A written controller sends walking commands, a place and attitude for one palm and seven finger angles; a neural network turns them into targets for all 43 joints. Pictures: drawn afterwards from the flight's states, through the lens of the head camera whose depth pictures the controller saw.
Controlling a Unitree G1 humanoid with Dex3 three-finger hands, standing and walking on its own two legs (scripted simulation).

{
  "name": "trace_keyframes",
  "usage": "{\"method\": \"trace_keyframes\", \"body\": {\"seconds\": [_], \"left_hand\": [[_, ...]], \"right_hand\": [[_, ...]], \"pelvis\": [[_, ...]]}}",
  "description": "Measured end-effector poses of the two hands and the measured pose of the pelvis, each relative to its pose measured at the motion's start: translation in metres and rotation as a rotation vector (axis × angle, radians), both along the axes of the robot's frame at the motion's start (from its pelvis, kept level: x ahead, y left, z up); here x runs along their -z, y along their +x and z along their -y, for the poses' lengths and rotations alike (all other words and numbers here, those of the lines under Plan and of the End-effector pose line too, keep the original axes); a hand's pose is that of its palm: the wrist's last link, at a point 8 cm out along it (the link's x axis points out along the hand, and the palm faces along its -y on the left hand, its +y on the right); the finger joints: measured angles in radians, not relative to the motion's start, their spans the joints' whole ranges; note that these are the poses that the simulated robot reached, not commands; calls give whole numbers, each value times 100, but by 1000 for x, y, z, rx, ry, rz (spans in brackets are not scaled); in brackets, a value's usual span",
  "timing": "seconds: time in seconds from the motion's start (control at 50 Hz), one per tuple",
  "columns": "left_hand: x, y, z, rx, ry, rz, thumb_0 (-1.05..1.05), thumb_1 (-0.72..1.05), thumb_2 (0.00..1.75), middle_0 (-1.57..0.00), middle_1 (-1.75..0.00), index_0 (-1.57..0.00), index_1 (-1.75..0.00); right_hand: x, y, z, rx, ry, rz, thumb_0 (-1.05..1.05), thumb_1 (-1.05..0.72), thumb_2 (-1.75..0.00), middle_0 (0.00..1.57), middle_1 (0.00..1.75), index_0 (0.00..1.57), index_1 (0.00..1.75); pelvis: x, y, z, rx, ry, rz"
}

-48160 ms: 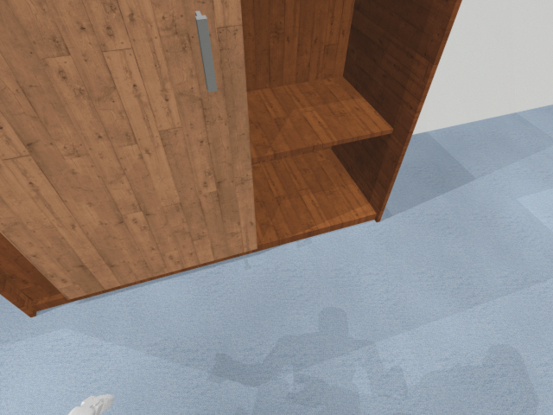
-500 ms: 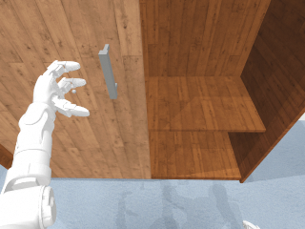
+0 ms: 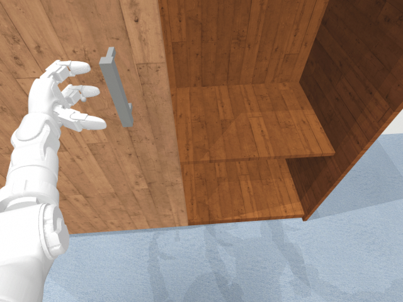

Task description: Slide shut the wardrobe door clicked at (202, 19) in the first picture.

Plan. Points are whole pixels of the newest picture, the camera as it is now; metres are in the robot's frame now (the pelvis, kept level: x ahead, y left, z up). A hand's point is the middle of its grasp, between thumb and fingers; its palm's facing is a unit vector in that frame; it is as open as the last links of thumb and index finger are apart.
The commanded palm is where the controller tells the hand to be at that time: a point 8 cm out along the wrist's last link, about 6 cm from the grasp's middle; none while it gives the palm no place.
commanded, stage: move the hooked fingers beside the handle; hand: left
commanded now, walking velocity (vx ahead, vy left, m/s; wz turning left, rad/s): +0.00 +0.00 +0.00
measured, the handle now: (120, 89) +0.51 +0.15 +0.15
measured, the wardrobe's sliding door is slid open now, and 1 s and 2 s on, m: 0.59 0.59 0.59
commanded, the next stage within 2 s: feel for the door with the fingertips in 0.70 s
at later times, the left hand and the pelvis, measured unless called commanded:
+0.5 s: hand (86, 104) +0.47 +0.20 +0.16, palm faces +0.04 -1.00 +0.00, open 13.7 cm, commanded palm +0.44 +0.26 +0.15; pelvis +0.00 +0.01 +0.00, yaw +0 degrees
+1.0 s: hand (92, 105) +0.46 +0.19 +0.16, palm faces +0.01 -1.00 +0.00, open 14.0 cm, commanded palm +0.43 +0.24 +0.15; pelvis +0.00 +0.01 +0.00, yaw +1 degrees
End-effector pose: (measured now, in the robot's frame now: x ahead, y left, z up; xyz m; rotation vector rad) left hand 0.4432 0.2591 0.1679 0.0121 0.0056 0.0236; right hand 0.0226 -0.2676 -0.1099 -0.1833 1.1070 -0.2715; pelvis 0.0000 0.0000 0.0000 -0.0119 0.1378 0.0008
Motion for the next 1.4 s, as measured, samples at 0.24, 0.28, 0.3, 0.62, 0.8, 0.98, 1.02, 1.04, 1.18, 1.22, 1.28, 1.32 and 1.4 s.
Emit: {"method": "trace_keyframes", "body": {"seconds": [0.24, 0.28, 0.3, 0.62, 0.8, 0.98, 1.02, 1.04, 1.18, 1.22, 1.28, 1.32, 1.4], "left_hand": [[9, -15, -9, 5, 3, 66, -1, -50, 30, -31, -121, -32, -121], [6, -12, -3, 13, -17, 63, -1, -50, 30, -30, -121, -31, -121], [5, -9, -1, 14, -25, 52, -1, -50, 30, -30, -121, -31, -121], [15, -4, -6, -23, -4, 6, -1, -50, 30, -33, -122, -34, -122], [15, -7, -2, -9, -30, -3, -1, -50, 30, -30, -121, -31, -120], [13, -6, 11, 3, -3, 39, -1, -50, 30, -30, -120, -30, -120], [11, -6, 19, 14, -18, 44, -1, -50, 30, -30, -120, -30, -120], [11, -5, 23, 18, -25, 39, -1, -50, 30, -30, -120, -30, -120], [15, -5, 45, 10, -13, 6, -1, -50, 30, -30, -120, -30, -120], [16, -6, 48, -3, -22, 9, -1, -50, 30, -30, -120, -30, -120], [14, -7, 48, -23, -23, 19, -1, -50, 30, -30, -120, -31, -120], [11, -7, 44, -37, -13, 28, -1, -50, 30, -30, -120, -31, -120], [6, -7, 36, -47, 12, 28, -1, -50, 30, -30, -120, -31, -120]], "right_hand": [[-6, 19, -6, -23, -25, 18, 1, -90, -90, 20, 30, 20, 30], [-6, 28, -9, -35, -24, 41, 1, -90, -90, 20, 30, 20, 30], [-6, 32, -11, -41, -22, 53, 1, -90, -90, 20, 30, 20, 30], [-2, 24, -23, -41, 16, 59, 1, -90, -90, 20, 30, 20, 30], [0, 6, -14, -19, 2, 9, 1, -90, -90, 20, 30, 20, 30], [-2, 10, -7, -19, -8, 26, 1, -90, -90, 20, 30, 20, 30], [-2, 13, -7, -23, -2, 32, 1, -90, -90, 20, 30, 20, 30], [-1, 16, -7, -24, 1, 38, 1, -90, -90, 20, 30, 20, 30], [0, 33, -12, -34, 34, 96, 1, -90, -90, 20, 30, 20, 30], [0, 38, -13, -36, 43, 107, 1, -90, -90, 20, 30, 20, 30], [0, 42, -14, -42, 50, 117, 1, -90, -90, 20, 30, 20, 30], [0, 43, -13, -43, 51, 119, 1, -90, -90, 20, 30, 20, 30], [1, 43, -9, -46, 48, 108, 1, -90, -90, 20, 30, 20, 30]], "pelvis": [[0, 2, -10, -16, -13, 10], [0, 1, -11, -21, -14, 13], [0, 1, -12, -23, -14, 13], [3, -5, -13, -6, -10, -4], [2, -4, -10, -12, -13, 6], [2, -4, -7, -11, -12, 0], [2, -3, -7, -12, -11, 3], [2, -2, -6, -12, -11, 4], [1, -1, -4, -6, -4, 10], [1, 0, -3, -4, -1, 14], [1, 0, 0, -3, 1, 19], [1, 0, 2, -2, 2, 21], [1, 0, 5, -8, 1, 24]]}}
